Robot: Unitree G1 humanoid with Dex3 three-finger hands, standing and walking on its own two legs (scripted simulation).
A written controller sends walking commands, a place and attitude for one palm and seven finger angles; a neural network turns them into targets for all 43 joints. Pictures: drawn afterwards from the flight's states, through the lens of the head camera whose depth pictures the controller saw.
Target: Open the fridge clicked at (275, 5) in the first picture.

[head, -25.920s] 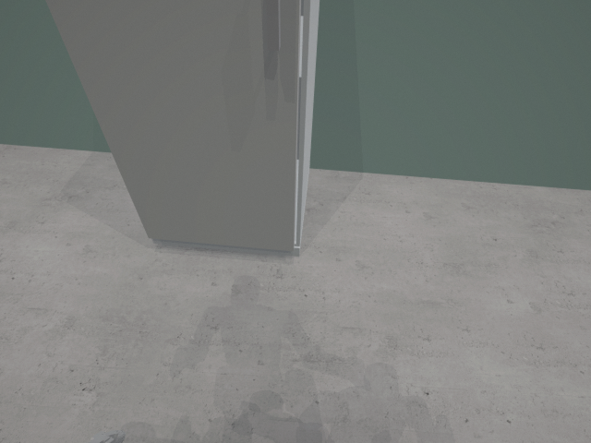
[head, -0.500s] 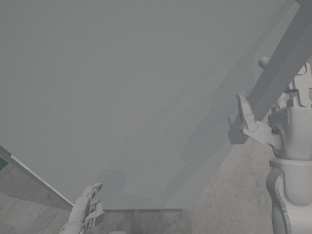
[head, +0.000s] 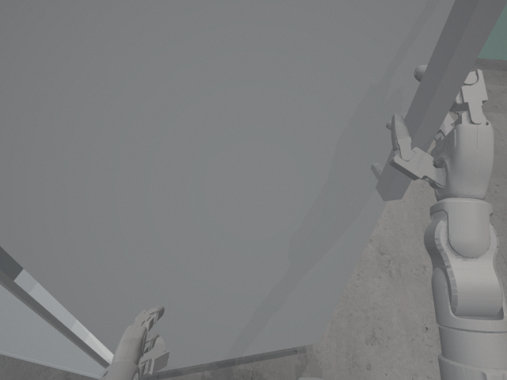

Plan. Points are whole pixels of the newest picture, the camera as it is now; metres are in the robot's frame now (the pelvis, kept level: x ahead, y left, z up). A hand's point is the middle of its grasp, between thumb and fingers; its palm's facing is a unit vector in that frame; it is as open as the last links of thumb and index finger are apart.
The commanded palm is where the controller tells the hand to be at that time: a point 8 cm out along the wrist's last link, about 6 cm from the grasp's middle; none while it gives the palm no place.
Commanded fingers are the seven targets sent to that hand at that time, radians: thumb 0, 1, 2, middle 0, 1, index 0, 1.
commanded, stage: stop walking and hold the door back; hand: right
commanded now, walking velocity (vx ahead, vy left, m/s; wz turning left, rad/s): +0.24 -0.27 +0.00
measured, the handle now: (415, 105) +0.35 -0.18 +0.29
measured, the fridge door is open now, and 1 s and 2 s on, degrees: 69 65 66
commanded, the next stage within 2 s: loosen the grip on the handle in 1.46 s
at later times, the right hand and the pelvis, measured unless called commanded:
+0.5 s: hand (386, 121) +0.36 -0.16 +0.26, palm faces +0.14 +0.97 -0.17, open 6.2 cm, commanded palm +0.33 -0.23 +0.23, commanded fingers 0.00 -0.90 -0.90 0.45 1.40 0.45 1.40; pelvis -0.06 -0.01 +0.00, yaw +1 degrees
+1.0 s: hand (391, 129) +0.35 -0.16 +0.26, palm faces +0.06 +0.98 -0.17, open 6.5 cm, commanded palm +0.32 -0.23 +0.23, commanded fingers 0.00 -0.90 -0.90 0.45 1.40 0.45 1.40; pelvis -0.03 -0.05 +0.01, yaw +7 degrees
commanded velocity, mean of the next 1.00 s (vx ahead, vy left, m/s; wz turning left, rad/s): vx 0.09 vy -0.01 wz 0.00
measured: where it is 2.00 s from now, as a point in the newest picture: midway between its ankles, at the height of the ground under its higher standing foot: outside the picture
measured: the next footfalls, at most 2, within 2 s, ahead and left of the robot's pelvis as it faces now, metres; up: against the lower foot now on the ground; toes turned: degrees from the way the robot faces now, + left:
right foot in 0.22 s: -0.03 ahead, -0.12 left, +0.00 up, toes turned -6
left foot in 0.42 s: +0.06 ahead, +0.11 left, +0.00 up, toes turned +9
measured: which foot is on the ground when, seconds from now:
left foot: down 0.00-0.22, up 0.24-0.40, down 0.42-1.00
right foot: up 0.00-0.20, down 0.22-0.42, up 0.44-0.64, down 0.66-1.00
